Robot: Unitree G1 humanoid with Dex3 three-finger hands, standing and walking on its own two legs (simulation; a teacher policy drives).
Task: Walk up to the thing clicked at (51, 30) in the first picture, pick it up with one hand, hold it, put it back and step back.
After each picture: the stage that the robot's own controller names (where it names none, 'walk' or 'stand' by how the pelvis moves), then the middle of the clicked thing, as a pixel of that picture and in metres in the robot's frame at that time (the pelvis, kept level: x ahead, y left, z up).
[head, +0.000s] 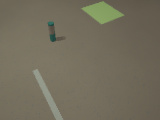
stand; (52, 31) +1.55 +0.31 -0.66
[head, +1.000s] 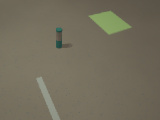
walk; (58, 38) +1.44 +0.14 -0.64
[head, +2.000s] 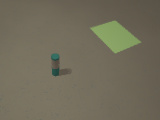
walk; (55, 65) +0.96 +0.16 -0.64
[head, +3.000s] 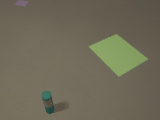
walk; (48, 103) +0.61 +0.21 -0.64
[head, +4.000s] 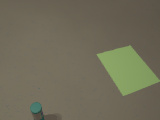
walk; (37, 114) +0.46 +0.23 -0.61
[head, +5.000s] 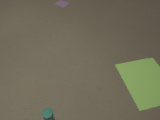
stand; out of the picture +0.47 +0.22 -0.63
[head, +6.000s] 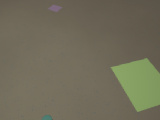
stand; out of the picture +0.44 +0.22 -0.66
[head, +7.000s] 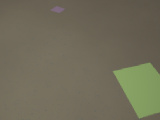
stand; out of the picture +0.41 +0.22 -0.66
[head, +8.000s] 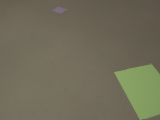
stand; out of the picture +0.40 +0.22 -0.66
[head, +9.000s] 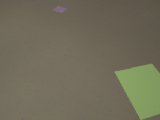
stand; out of the picture +0.41 +0.21 -0.66
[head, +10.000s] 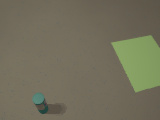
go down; (41, 104) +0.44 +0.22 -0.57
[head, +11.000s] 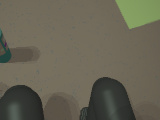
go down; out of the picture +0.48 +0.27 -0.24
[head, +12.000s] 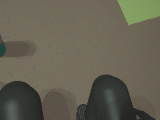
close in; out of the picture +0.48 +0.28 -0.22
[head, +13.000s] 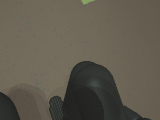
close; out of the picture +0.46 +0.32 -0.16
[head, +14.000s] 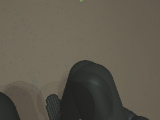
lift; out of the picture +0.44 +0.32 -0.16
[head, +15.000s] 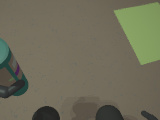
lift; (7, 73) +0.35 +0.21 +0.03
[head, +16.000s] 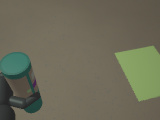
hold; (25, 87) +0.32 +0.18 +0.03
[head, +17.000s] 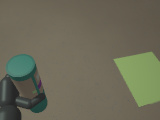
hold; (31, 88) +0.32 +0.16 +0.04
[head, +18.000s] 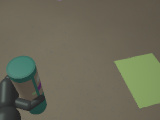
hold; (30, 89) +0.32 +0.17 +0.04
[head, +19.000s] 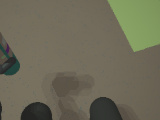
crouch; out of the picture +0.43 +0.23 -0.04
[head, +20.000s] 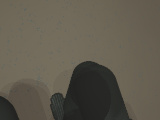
lower; out of the picture +0.45 +0.33 -0.17
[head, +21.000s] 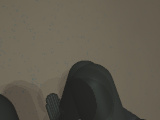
lower; out of the picture +0.45 +0.34 -0.16
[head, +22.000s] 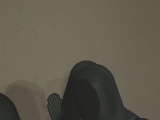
lower; out of the picture +0.44 +0.33 -0.16
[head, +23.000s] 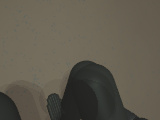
lower; out of the picture +0.44 +0.33 -0.16
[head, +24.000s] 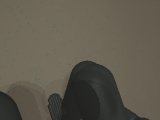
rest; out of the picture +0.44 +0.33 -0.16
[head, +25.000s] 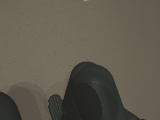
withdraw; out of the picture +0.45 +0.33 -0.17
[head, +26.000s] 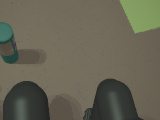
walk; (6, 46) +0.48 +0.27 -0.23
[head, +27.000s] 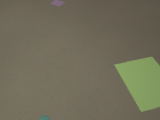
stand; out of the picture +0.42 +0.20 -0.59
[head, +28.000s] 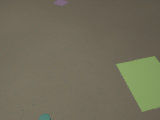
stand; out of the picture +0.43 +0.22 -0.60
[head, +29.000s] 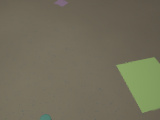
stand; out of the picture +0.42 +0.21 -0.60
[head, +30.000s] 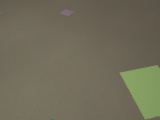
stand; out of the picture +0.43 +0.20 -0.66
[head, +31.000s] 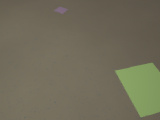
stand; out of the picture +0.41 +0.22 -0.66
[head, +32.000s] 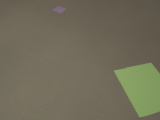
walk; out of the picture +0.40 +0.22 -0.66
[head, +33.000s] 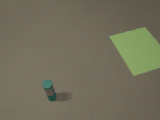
walk; (50, 91) +0.59 +0.23 -0.63
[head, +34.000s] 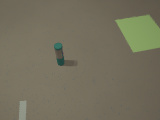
walk; (59, 54) +0.96 +0.19 -0.63
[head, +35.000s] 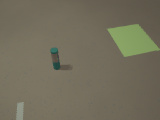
stand; (55, 59) +1.06 +0.22 -0.63
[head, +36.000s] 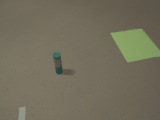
stand; (58, 63) +1.03 +0.21 -0.66
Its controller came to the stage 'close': yes
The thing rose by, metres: 0.68
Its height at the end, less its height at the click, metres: +0.00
